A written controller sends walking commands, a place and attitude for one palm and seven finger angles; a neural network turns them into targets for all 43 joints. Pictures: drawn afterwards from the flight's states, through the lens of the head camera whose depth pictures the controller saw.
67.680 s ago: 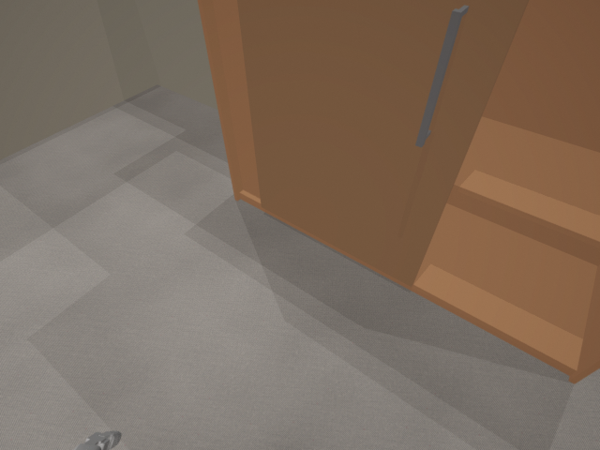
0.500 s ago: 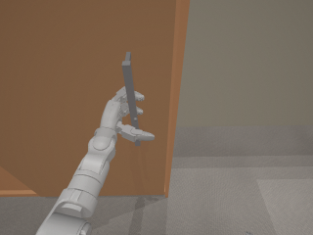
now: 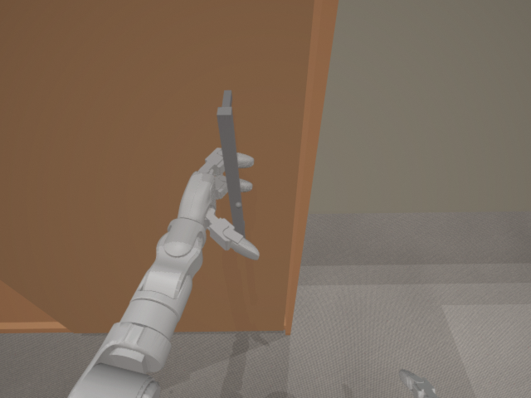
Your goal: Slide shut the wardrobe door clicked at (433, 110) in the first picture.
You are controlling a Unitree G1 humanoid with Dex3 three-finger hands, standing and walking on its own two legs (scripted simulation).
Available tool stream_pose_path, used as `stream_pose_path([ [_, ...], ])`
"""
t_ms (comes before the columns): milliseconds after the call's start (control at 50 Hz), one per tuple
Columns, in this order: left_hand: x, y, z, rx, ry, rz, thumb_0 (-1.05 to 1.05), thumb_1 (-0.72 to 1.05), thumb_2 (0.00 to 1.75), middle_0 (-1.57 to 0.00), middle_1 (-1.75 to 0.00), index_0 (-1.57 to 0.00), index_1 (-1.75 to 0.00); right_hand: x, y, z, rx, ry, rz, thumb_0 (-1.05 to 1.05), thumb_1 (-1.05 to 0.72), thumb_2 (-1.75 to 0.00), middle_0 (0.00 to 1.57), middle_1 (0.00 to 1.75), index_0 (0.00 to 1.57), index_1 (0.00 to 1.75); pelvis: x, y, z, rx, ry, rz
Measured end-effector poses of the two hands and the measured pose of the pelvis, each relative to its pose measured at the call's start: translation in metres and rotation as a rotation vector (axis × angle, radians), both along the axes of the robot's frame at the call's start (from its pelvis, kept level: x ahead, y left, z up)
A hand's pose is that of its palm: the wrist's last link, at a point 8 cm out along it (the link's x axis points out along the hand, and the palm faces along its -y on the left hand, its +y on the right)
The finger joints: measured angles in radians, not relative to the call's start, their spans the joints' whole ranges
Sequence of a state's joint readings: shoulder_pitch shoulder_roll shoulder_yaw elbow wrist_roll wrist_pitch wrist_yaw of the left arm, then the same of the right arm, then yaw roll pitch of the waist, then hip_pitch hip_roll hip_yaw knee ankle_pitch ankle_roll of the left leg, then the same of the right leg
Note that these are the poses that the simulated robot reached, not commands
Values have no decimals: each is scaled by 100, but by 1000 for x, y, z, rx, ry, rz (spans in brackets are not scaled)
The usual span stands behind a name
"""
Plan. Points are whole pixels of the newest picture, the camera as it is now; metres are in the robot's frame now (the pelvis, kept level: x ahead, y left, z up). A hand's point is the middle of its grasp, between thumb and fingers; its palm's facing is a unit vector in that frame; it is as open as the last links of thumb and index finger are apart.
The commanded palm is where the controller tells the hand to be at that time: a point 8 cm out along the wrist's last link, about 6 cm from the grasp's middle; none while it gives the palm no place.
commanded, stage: slip the hand off the handle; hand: left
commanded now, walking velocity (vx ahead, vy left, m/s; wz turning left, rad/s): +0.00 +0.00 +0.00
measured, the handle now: (235, 185) +0.43 +0.05 +0.09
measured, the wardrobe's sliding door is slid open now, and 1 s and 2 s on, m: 0.00 0.01 0.01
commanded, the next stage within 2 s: draw the hand back to the body in 1.08 s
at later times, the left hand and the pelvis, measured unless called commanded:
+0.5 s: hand (192, 207) +0.37 +0.12 +0.10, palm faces -0.12 -0.99 -0.12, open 14.5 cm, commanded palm +0.34 +0.16 +0.10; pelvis +0.00 +0.00 +0.00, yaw +0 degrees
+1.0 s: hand (186, 260) +0.29 +0.11 +0.09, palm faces -0.13 -0.98 -0.11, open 14.7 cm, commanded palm +0.26 +0.16 +0.10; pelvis +0.02 +0.00 +0.00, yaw +2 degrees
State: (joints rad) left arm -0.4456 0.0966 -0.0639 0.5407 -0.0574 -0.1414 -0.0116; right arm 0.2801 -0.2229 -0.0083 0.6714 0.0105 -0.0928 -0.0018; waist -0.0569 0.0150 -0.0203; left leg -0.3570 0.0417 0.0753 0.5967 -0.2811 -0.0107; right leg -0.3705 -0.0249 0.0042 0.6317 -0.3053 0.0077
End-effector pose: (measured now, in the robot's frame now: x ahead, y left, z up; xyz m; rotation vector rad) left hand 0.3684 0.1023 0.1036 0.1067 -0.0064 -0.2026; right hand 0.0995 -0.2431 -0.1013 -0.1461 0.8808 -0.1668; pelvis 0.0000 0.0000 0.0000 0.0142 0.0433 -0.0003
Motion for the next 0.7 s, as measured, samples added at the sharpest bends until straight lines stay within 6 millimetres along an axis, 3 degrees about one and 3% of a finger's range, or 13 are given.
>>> stream_pose_path([
  [160,-1,16,-1,-4,11,31,-1,-55,20,-34,-116,-34,-117,9,0,5,-14,-17,-12,1,-91,-89,20,30,20,30,3,1,1,-1,-8,-6],
  [460,-5,65,2,16,0,83,-1,-55,20,-30,-116,-30,-116,-7,-11,0,-36,38,-31,1,-91,-89,20,30,20,30,4,0,0,-7,-6,7],
  [580,-22,68,0,12,-8,59,-1,-55,20,-27,-115,-27,-115,-1,-10,2,-29,9,-19,1,-91,-89,20,30,20,30,7,1,1,-7,-9,9],
  [700,-45,64,-7,6,2,49,-1,-55,20,-26,-115,-26,-115,22,-3,7,-22,-56,14,1,-91,-89,20,30,20,30,10,1,1,-6,-21,12],
])
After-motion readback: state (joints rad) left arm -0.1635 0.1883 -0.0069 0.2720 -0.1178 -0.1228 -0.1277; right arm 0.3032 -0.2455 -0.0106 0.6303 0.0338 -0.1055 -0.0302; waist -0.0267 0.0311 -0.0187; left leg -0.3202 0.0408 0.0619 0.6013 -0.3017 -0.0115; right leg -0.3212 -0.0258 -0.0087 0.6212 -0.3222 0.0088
